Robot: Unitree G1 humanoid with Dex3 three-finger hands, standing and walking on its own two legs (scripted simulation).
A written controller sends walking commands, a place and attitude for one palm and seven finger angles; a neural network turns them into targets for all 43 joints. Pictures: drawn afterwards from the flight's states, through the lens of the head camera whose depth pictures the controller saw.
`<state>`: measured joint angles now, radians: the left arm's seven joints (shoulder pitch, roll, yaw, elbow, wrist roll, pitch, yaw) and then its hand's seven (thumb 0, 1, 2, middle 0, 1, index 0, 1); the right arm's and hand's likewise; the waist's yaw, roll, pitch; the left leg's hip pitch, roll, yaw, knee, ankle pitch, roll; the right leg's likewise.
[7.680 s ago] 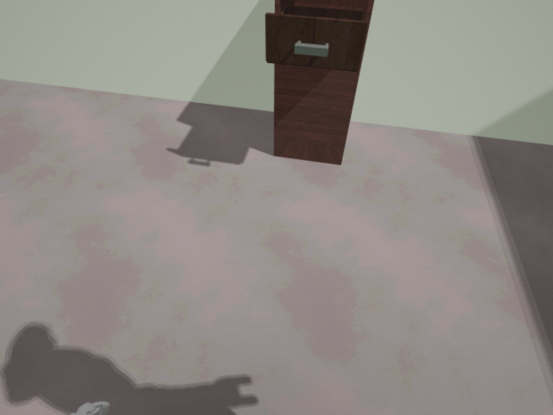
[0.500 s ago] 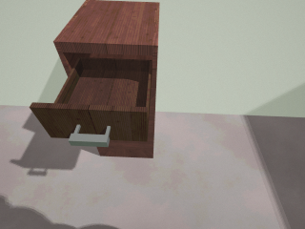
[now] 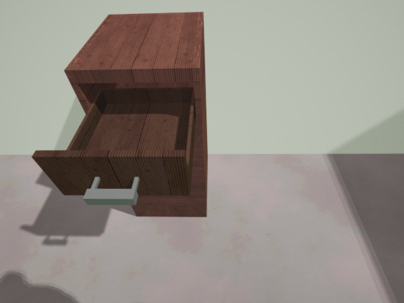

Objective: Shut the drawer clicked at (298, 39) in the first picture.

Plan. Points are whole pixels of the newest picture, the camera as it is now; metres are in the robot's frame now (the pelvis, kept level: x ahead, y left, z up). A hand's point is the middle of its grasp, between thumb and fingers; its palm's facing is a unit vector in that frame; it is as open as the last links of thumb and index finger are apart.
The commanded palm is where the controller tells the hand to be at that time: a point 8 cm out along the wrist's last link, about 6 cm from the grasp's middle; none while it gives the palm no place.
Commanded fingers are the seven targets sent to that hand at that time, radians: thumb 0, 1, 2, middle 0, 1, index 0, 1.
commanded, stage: shuffle to correct the standing spot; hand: left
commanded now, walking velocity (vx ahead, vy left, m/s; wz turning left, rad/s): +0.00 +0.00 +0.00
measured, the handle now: (114, 188) +0.36 +0.23 +0.00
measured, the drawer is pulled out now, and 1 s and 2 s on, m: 0.29 0.29 0.29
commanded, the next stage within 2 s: come to a stop and stand still in 0.30 s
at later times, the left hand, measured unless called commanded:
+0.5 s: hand out of the picture +0.02 +0.18 -0.18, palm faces +0.04 -0.98 -0.20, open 7.4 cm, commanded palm none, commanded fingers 0.00 0.90 0.90 -0.20 -0.30 -0.20 -0.30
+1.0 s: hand out of the picture +0.04 +0.20 -0.18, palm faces +0.02 -0.97 -0.22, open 7.4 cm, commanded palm none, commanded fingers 0.00 0.90 0.90 -0.20 -0.30 -0.20 -0.30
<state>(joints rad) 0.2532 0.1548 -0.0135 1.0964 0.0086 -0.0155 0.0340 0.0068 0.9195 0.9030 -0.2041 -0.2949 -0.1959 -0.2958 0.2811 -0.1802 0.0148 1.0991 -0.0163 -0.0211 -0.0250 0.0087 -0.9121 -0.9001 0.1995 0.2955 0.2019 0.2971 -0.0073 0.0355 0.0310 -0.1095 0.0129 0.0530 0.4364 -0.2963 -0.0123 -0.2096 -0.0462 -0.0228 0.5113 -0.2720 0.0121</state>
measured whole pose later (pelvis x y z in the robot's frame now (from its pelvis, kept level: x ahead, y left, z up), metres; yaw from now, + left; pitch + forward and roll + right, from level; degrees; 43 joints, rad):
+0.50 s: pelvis +0.04 +0.01 -0.01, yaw +0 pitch -1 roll +1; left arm 0.32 0.15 0.02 1.10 0.02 0.00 0.02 0.01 0.91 0.90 -0.20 -0.29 -0.20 -0.30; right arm 0.38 -0.15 0.01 1.12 -0.02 -0.03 -0.03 0.00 -0.91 -0.90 0.20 0.30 0.20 0.30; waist 0.01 0.00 0.04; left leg -0.12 0.02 0.06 0.56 -0.42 0.00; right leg -0.22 -0.05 -0.03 0.63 -0.39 0.00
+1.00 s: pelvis -0.01 +0.02 -0.01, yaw +0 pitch -4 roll +0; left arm 0.23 0.18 0.00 1.01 0.02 0.02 0.05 0.00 0.91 0.90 -0.20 -0.29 -0.20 -0.30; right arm 0.22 -0.20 -0.02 0.98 -0.01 0.00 -0.02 0.01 -0.91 -0.90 0.20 0.30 0.20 0.30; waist -0.01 -0.01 0.04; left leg -0.22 0.01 0.07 0.59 -0.31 0.03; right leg -0.22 -0.06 -0.04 0.58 -0.30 0.03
